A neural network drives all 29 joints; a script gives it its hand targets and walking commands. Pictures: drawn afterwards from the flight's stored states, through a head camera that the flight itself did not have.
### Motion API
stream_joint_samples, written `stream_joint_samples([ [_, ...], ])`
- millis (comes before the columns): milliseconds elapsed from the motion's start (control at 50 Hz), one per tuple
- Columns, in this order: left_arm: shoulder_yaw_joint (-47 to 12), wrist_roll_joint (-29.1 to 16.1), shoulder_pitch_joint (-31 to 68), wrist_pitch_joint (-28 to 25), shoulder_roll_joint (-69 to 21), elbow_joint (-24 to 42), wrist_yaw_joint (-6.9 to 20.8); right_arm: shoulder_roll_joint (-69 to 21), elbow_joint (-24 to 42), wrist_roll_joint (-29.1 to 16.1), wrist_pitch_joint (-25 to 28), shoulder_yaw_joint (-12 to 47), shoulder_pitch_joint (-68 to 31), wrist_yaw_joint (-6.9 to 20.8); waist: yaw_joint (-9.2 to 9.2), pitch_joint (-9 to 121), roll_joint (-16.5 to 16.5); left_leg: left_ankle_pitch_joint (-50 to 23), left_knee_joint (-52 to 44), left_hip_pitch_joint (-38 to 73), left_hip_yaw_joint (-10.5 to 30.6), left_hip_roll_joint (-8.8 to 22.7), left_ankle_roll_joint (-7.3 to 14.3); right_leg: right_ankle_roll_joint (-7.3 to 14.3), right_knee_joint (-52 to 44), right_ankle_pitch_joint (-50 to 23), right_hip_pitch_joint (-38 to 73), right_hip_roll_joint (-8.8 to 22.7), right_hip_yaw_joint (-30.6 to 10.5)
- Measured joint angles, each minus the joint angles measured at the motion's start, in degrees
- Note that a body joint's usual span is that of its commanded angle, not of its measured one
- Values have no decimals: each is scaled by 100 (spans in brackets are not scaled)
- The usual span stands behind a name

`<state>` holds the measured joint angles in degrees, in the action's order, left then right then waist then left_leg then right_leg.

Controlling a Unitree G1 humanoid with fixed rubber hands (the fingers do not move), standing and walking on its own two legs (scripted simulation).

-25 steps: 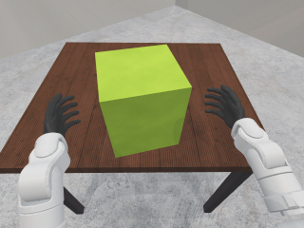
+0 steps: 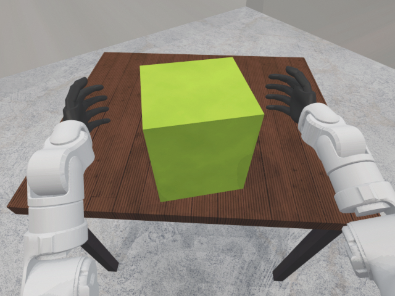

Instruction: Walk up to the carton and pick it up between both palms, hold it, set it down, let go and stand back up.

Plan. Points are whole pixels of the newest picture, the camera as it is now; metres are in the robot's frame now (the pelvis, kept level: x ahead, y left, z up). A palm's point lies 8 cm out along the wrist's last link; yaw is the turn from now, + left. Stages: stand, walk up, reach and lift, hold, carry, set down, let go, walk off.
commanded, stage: reach and lift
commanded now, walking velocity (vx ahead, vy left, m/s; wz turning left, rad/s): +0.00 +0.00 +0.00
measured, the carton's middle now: (195, 131) +0.46 +0.05 +0.07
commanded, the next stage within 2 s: none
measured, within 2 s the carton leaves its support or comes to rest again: neither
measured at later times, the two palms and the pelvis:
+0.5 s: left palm (68, 87) +0.39 +0.26 +0.24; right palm (293, 65) +0.49 -0.14 +0.23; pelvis +0.01 +0.00 +0.00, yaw +1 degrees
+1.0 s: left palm (85, 107) +0.40 +0.25 +0.18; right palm (279, 86) +0.50 -0.13 +0.18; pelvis +0.01 +0.01 +0.00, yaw +1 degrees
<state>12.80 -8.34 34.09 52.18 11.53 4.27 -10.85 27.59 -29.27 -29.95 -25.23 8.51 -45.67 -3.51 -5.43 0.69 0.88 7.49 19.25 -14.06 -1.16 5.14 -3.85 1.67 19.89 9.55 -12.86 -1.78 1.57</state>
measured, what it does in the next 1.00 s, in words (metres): stands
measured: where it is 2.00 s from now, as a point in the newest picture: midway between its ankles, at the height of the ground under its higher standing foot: outside the picture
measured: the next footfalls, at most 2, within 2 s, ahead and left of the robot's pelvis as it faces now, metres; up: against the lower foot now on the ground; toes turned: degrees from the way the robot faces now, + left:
none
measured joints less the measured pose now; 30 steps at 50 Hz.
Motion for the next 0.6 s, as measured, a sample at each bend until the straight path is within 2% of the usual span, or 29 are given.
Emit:
stream_joint_samples([
  [320, -110, -196, 820, -92, 281, -736, -5, 281, -869, -307, -68, 216, -1030, 196, -141, 188, 60, 59, 55, -226, 62, 12, -2, -15, -121, -16, -120, -15, 54],
  [500, -187, -326, 1622, -274, 509, -1849, 16, 262, -1718, -294, -212, 228, -1853, 299, -283, 321, 104, 12, 6, -379, 94, -8, 11, -17, -157, -42, -265, 1, 86],
  [600, -276, -412, 1965, -391, 577, -2216, 24, 253, -1984, -235, -212, 144, -2210, 332, -334, 368, 118, 6, 23, -511, 122, -8, 9, -27, -197, -71, -359, -1, 110],
])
